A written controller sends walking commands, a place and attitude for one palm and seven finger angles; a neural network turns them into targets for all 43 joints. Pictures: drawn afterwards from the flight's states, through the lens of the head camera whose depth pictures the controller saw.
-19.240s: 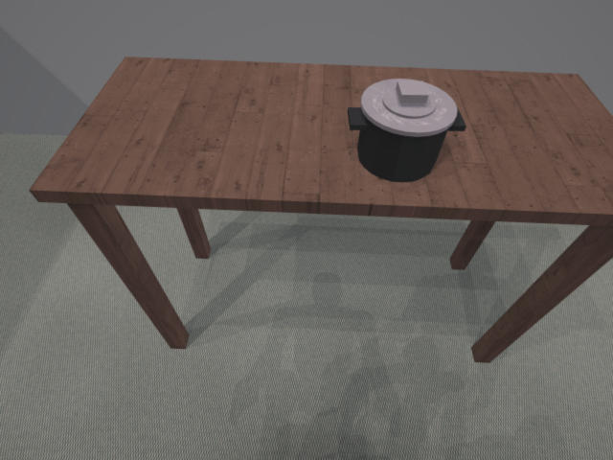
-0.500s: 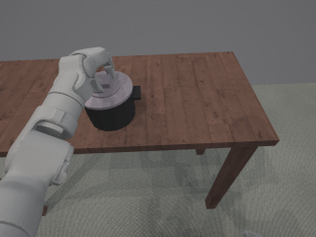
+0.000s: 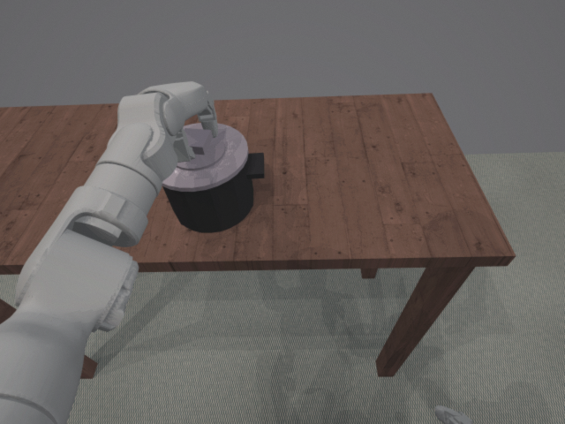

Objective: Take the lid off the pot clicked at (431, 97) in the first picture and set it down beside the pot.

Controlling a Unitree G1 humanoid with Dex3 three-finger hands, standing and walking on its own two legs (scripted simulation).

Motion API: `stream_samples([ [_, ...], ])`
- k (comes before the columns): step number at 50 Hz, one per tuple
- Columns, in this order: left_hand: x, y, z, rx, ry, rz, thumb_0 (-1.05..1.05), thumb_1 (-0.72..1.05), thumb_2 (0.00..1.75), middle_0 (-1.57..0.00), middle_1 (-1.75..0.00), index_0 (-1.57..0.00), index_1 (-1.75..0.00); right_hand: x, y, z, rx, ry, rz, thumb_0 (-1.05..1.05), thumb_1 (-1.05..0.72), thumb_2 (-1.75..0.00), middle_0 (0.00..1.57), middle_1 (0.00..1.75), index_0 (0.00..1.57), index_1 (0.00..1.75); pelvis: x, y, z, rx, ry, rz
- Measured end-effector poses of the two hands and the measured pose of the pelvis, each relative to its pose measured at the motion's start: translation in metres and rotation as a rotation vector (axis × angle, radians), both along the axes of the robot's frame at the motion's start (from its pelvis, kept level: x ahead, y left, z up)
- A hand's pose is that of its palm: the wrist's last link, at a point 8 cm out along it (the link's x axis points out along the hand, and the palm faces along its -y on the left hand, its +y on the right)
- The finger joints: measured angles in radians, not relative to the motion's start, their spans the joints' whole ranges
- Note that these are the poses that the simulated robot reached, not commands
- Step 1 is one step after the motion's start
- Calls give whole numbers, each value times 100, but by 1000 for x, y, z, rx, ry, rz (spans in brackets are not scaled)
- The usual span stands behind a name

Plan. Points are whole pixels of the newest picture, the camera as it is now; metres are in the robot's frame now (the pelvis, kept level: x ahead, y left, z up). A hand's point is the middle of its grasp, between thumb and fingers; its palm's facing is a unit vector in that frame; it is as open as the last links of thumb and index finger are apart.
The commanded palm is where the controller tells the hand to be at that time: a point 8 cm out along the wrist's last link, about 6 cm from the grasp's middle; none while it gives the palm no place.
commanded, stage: lift the lid straight up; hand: left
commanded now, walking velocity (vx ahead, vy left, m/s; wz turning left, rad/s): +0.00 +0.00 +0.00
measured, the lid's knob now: (194, 141) +0.49 +0.13 +0.15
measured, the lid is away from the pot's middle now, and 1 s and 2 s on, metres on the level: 0.00 0.01 0.03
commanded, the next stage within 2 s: move the lid sideways beside the pot in 1.64 s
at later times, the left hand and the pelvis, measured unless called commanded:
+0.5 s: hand (177, 116) +0.46 +0.13 +0.22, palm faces -0.29 -0.08 -0.95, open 8.0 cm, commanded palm +0.45 +0.13 +0.29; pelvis -0.01 +0.00 +0.00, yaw +0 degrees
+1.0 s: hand (169, 84) +0.46 +0.13 +0.26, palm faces -0.24 -0.06 -0.97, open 8.0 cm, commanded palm +0.45 +0.13 +0.33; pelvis -0.01 +0.00 +0.00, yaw +0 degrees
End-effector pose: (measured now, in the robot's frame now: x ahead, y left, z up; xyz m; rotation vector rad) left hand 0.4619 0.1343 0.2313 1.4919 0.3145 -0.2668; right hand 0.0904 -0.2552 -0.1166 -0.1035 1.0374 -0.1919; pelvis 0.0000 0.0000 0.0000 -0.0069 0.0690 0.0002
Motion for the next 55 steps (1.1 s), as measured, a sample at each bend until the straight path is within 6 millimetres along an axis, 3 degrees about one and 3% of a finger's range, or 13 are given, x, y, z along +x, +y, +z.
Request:
stream_samples([
  [21,-7,-6,38,8,-67,6,5,25,91,-87,-113,-55,-89,9,4,3,4,-49,32,1,-90,-90,20,30,20,30,-6,0,0,2,-12,3],
  [44,-9,-2,75,16,-106,46,5,25,91,-87,-113,-55,-89,-1,2,3,-12,-46,25,1,-90,-90,20,30,20,30,-12,-1,0,1,-15,3],
  [55,-4,-10,98,21,-154,34,5,25,91,-87,-113,-55,-89,-5,4,0,-1,-37,21,1,-90,-90,20,30,20,30,-7,1,1,3,-4,-2],
])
